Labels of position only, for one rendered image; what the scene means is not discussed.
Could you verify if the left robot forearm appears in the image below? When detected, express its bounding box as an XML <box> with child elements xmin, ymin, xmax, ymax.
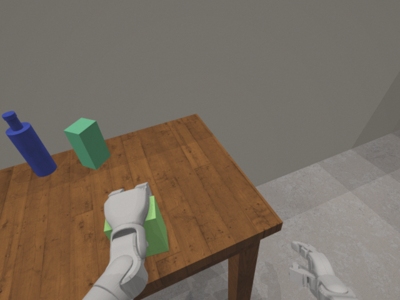
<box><xmin>82</xmin><ymin>224</ymin><xmax>148</xmax><ymax>300</ymax></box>

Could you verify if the table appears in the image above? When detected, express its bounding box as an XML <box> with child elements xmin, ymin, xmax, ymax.
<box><xmin>0</xmin><ymin>114</ymin><xmax>283</xmax><ymax>300</ymax></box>

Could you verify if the sponge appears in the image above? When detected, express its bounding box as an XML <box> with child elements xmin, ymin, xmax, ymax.
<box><xmin>104</xmin><ymin>196</ymin><xmax>169</xmax><ymax>257</ymax></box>

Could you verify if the right robot forearm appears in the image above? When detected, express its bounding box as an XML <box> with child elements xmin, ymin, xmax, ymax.
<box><xmin>316</xmin><ymin>274</ymin><xmax>358</xmax><ymax>300</ymax></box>

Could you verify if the robot left hand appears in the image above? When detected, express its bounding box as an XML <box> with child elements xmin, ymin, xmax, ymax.
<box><xmin>104</xmin><ymin>182</ymin><xmax>152</xmax><ymax>247</ymax></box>

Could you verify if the robot right hand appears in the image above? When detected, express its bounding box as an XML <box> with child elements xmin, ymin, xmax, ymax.
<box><xmin>289</xmin><ymin>241</ymin><xmax>336</xmax><ymax>298</ymax></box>

